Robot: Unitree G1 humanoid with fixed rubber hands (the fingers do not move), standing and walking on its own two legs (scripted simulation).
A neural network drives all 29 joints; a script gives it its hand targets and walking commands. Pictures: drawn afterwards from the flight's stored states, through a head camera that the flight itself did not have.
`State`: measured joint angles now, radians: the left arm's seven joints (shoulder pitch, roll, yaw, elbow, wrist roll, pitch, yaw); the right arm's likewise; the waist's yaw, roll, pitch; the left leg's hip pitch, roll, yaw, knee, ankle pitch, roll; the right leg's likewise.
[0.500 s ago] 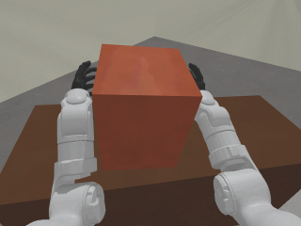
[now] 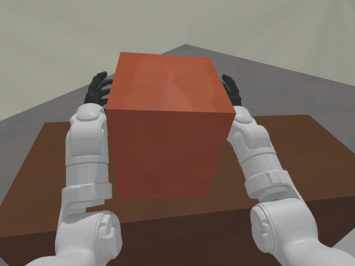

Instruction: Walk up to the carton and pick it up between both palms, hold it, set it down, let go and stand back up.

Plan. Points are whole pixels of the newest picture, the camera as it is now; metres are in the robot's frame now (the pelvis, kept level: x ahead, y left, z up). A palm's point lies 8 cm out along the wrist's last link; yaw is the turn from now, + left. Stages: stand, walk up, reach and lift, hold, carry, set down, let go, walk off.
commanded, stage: hold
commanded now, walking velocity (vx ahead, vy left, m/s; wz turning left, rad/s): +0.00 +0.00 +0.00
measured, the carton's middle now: (165, 127) +0.36 +0.01 +0.19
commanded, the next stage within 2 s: none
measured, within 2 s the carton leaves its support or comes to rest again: neither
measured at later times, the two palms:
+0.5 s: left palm (88, 110) +0.36 +0.17 +0.23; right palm (224, 110) +0.37 -0.12 +0.23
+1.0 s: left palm (89, 109) +0.36 +0.17 +0.24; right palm (226, 109) +0.37 -0.12 +0.24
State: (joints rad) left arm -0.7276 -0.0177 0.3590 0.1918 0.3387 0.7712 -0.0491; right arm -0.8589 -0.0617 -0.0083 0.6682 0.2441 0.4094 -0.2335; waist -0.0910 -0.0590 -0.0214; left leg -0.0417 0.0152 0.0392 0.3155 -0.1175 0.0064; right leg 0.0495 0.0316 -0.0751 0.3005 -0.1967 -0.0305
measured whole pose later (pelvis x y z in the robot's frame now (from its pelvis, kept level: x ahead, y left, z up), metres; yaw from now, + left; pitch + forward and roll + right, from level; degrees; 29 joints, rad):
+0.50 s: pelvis +0.01 +0.02 +0.00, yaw -1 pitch -9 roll -1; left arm -0.67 -0.03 0.31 0.06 0.35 0.81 -0.03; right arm -0.82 -0.06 -0.02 0.59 0.26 0.41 -0.21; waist -0.10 -0.06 0.00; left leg -0.03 0.00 0.06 0.34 -0.15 0.02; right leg 0.07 0.02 -0.06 0.29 -0.20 -0.01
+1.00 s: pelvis +0.00 +0.01 +0.00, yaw +0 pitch -10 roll +0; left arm -0.69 -0.03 0.33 0.12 0.35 0.79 -0.04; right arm -0.84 -0.05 -0.04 0.63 0.23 0.41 -0.21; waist -0.09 -0.06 0.00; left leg -0.03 0.00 0.04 0.33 -0.13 0.02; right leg 0.07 0.02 -0.07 0.29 -0.20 -0.02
